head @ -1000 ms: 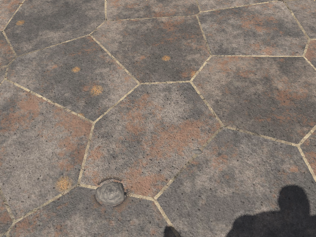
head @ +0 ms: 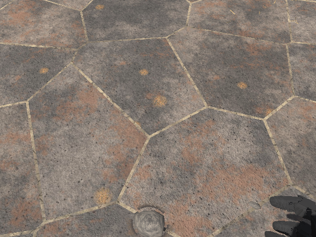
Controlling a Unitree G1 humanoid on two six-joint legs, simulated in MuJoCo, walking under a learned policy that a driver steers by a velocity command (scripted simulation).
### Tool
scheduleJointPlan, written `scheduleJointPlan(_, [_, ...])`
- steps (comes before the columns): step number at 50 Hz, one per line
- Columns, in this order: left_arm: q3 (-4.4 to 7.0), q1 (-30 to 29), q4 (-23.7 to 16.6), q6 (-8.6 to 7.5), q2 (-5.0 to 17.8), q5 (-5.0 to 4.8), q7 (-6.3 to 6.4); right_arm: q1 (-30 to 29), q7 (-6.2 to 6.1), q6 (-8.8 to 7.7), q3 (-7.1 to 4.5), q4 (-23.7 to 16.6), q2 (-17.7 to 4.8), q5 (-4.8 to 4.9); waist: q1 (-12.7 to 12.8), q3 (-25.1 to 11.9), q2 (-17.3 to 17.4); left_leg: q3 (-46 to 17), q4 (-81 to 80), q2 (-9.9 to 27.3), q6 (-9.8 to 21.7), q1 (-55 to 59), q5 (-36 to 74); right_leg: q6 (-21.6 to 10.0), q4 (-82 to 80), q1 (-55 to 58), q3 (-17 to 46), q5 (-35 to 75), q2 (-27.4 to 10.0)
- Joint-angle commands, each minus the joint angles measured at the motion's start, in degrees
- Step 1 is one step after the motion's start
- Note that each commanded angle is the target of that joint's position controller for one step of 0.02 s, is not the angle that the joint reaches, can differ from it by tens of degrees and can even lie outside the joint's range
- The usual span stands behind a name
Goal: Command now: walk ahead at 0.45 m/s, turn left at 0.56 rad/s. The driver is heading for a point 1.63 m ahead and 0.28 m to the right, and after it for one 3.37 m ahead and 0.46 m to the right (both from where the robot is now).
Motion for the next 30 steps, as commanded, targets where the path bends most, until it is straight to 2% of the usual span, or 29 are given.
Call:
scheduleJointPlan(1, [-0.04, -0.7, -7.2, -1.45, 3.0, 2.83, 0.39, 22.6, -2.54, 0.98, -6.67, 1.5, -16.8, 0.58, -12.0, -15.9, 9.2, -22.6, -3.2, 9.5, 9.9, 50.4, -3.9, -2.6, 42.2, -37.0, 0.3, 10.6, -0.7])
scheduleJointPlan(2, [-0.93, -0.7, -9.8, -3.34, 3.2, 1.74, -0.22, 22.4, -2.14, -0.09, -6.12, -0.7, -17.8, -0.13, -11.1, -27.9, 12.3, -55.0, -16.1, 20.1, 19.0, 56.9, -20.8, -1.7, 55.4, -47.6, 13.6, -6.3, 6.6])
scheduleJointPlan(3, [0.61, -6.7, -10.0, -4.08, 8.7, -0.98, -0.66, 20.4, -1.74, -0.9, -4.79, 0.4, -12.3, -0.73, -13.1, -20.2, 4.4, -48.3, -20.0, 18.9, 15.0, 51.3, -23.7, -2.3, 57.0, -52.9, 16.5, 0.2, 2.7])
scheduleJointPlan(4, [0.26, -8.7, -10.6, -4.43, 8.3, -1.87, -0.7, 17.8, -1.78, -1.4, -4.1, 1.0, -10.4, -0.89, -11.2, -12.2, 3.8, -38.9, -20.4, 17.3, 13.0, 42.1, -19.5, -3.3, 53.6, -52.8, 14.6, 5.6, 0.2])
scheduleJointPlan(5, [0.05, -8.7, -9.5, -4.31, 7.2, -0.93, -0.18, 13.9, -1.78, -1.84, -3.44, 0.9, -8.6, -1.01, -8.6, -8.3, -0.3, -31.7, -20.0, 14.9, 11.2, 33.2, -11.4, -3.4, 49.7, -49.3, 14.0, 9.8, -2.6])
scheduleJointPlan(6, [0.28, -7.5, -8.7, -3.68, 7.1, -0.12, -0.07, 11.3, -1.62, -2.26, -2.81, 1.0, -6.8, -1.74, -6.3, -6.3, 1.2, -26.1, -20.6, 12.6, 10.4, 26.8, -3.5, -3.3, 46.4, -45.2, 14.4, 12.5, -4.3])
scheduleJointPlan(7, [0.3, -5.7, -7.6, -2.76, 6.8, -0.08, -0.32, 10.0, -1.63, -2.59, -2.49, 1.3, -5.9, -2.32, -4.7, -5.9, 3.0, -22.4, -22.2, 11.2, 10.0, 22.6, -0.1, -3.2, 45.6, -41.5, 14.5, 14.3, -5.2])
scheduleJointPlan(8, [0.15, -4.5, -6.6, -1.95, 5.8, -0.02, -0.39, 9.7, -1.65, -3.21, -2.5, 2.1, -5.7, -2.38, -4.1, -6.0, 3.4, -19.9, -23.5, 10.9, 10.3, 20.5, 3.1, -2.7, 44.8, -39.9, 14.0, 15.4, -5.2])
scheduleJointPlan(9, [0.02, -4.0, -6.0, -1.21, 5.0, 0.1, -0.36, 10.1, -1.63, -3.83, -2.5, 3.2, -5.9, -2.22, -3.7, -5.3, 2.9, -17.0, -24.5, 10.7, 10.4, 18.9, 5.9, -2.2, 43.6, -39.5, 13.7, 16.3, -5.2])
scheduleJointPlan(11, [-0.13, -6.9, -6.5, -0.45, 4.1, 0.37, -0.15, 11.3, -1.8, -4.58, -2.67, 5.2, -6.5, -2.23, -4.4, -2.5, 1.9, -12.4, -26.3, 10.1, 9.6, 18.1, 8.7, -1.5, 39.6, -42.6, 13.9, 21.1, -5.0])
scheduleJointPlan(13, [-0.25, -10.6, -7.4, -0.64, 3.4, 0.39, -0.24, 12.7, -2.28, -4.64, -2.59, 6.7, -6.3, -2.32, -5.8, -0.6, 1.5, -8.6, -27.1, 9.1, 8.1, 20.1, 11.2, -1.3, 33.5, -45.8, 14.6, 27.5, -4.3])
scheduleJointPlan(15, [-0.38, -13.2, -7.8, -1.24, 2.8, 0.1, -0.81, 13.0, -2.73, -4.63, -2.49, 7.5, -6.6, -2.39, -7.1, -0.1, 1.4, -4.7, -27.5, 8.0, 5.9, 21.4, 12.3, -1.8, 25.7, -44.9, 14.7, 34.5, -2.5])
scheduleJointPlan(17, [-0.72, -16.5, -8.7, -1.64, 1.8, -0.13, -1.55, 13.9, -3.12, -4.57, -2.61, 8.5, -7.5, -2.23, -8.6, 0.9, 1.2, -2.6, -28.5, 8.6, 4.4, 23.2, 12.3, -2.3, 19.4, -44.1, 13.3, 38.5, -1.2])
scheduleJointPlan(19, [-1.14, -19.6, -10.0, -1.82, 0.9, -0.22, -2.33, 15.7, -3.39, -4.24, -2.75, 9.9, -8.1, -1.92, -10.0, 2.2, 0.6, -1.4, -28.6, 10.0, 4.0, 27.0, 13.6, -3.0, 15.1, -45.3, 12.7, 39.1, -0.6])
scheduleJointPlan(22, [-1.58, -23.6, -12.5, -2.09, 0.2, -0.07, -3.85, 18.1, -3.76, -2.88, -2.98, 11.8, -8.6, -1.64, -11.4, 3.2, -0.3, -0.2, -25.5, 12.4, 4.0, 35.5, 20.0, -4.5, 11.1, -49.6, 11.1, 34.3, 0.2])
scheduleJointPlan(24, [-1.6, -24.7, -14.1, -2.19, 0.3, 0.07, -4.85, 18.3, -4.19, -1.7, -3.18, 12.2, -9.3, -1.55, -10.9, 2.3, 0.2, 0.8, -21.2, 13.5, 3.8, 39.6, 30.2, -5.9, 9.8, -49.6, 8.6, 28.1, 1.7])
scheduleJointPlan(25, [-1.33, -23.9, -14.5, -2.06, 0.9, 0.13, -5.1, 17.8, -4.53, -1.18, -3.33, 12.0, -10.1, -1.56, -9.8, 0.6, 1.3, 1.7, -17.7, 13.5, 3.4, 40.5, 40.3, -6.9, 9.6, -46.7, 6.6, 24.7, 3.4])
scheduleJointPlan(26, [-0.8, -21.9, -14.6, -1.8, 2.0, 0.25, -5.11, 17.5, -4.98, -0.7, -3.53, 11.7, -11.0, -1.53, -8.3, -1.9, 2.9, 2.4, -13.1, 13.3, 2.9, 41.1, 51.6, -8.1, 10.2, -42.6, 4.5, 21.2, 5.5])
scheduleJointPlan(27, [0.21, -16.9, -13.9, -1.56, 4.0, 0.27, -4.92, 17.1, -5.42, -0.16, -3.63, 11.4, -11.8, -1.69, -5.4, -5.5, 4.2, 3.2, -5.6, 12.9, 2.4, 40.5, 59.8, -9.6, 10.6, -35.7, 3.4, 18.8, 7.6])
scheduleJointPlan(28, [1.79, -8.5, -12.4, -1.49, 7.0, 0.06, -4.28, 16.1, -5.79, 0.09, -3.52, 10.9, -11.9, -1.6, -0.5, -10.1, 3.4, 4.8, 6.0, 11.4, 0.9, 35.3, 58.8, -11.9, 6.8, -22.7, 4.2, 22.2, 9.0])
scheduleJointPlan(29, [3.3, 0.6, -11.2, -0.84, 11.4, 0.0, -3.2, 16.8, -6.03, -0.67, -2.55, 9.5, -10.0, -2.5, 3.3, -16.9, -2.1, 5.4, 23.3, 8.9, -1.0, 21.3, 39.7, -15.9, 6.1, -3.6, 17.2, 25.3, 0.5])
scheduleJointPlan(30, [4.05, -0.3, -12.0, -0.94, 14.9, -0.48, -2.78, 22.0, -4.59, -2.44, -0.15, 7.6, -2.6, -3.21, -2.1, -23.6, -17.9, 0.8, 46.6, -5.7, -5.8, -5.3, -18.8, -28.8, 1.6, 17.8, 50.8, 19.4, -14.6])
